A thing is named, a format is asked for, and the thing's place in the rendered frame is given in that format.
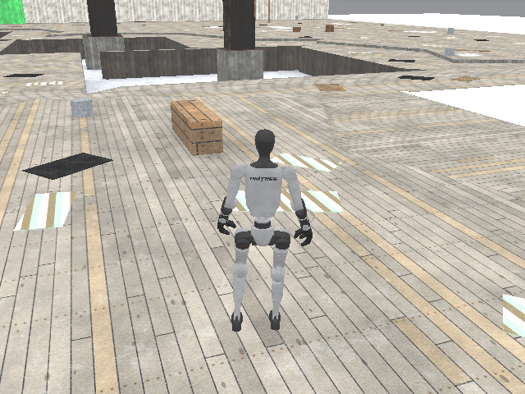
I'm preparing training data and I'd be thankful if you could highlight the robot left forearm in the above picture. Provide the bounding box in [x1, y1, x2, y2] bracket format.
[218, 197, 232, 223]

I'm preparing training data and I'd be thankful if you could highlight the left robot hand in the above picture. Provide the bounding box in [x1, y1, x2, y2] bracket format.
[217, 220, 236, 235]

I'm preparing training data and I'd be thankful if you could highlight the robot right upper arm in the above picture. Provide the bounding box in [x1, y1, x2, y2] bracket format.
[281, 166, 304, 211]

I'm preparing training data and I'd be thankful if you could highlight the robot left upper arm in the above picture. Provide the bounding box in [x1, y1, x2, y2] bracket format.
[224, 164, 247, 209]

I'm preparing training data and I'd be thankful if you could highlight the right robot foot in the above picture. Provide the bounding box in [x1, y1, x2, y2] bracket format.
[269, 310, 281, 330]

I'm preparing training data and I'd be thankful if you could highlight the right robot hand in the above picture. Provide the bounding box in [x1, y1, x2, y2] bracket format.
[294, 227, 313, 246]

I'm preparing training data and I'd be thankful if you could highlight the robot right shin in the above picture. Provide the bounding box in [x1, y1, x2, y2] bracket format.
[272, 268, 285, 319]

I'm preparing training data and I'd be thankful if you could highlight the robot right forearm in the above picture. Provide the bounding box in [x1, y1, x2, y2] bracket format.
[295, 198, 311, 231]

